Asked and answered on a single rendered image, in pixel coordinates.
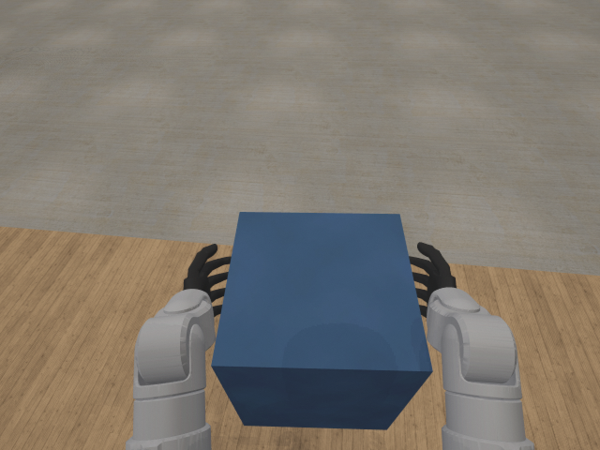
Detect robot left hand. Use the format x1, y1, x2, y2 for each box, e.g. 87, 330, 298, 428
183, 244, 231, 317

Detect robot right hand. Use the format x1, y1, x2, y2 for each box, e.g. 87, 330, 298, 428
409, 242, 457, 317

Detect right robot forearm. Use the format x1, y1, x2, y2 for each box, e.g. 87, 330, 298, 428
427, 287, 534, 450

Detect carton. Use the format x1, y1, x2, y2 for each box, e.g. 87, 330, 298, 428
211, 212, 433, 430

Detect left robot forearm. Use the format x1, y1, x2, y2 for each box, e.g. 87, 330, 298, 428
126, 289, 216, 450

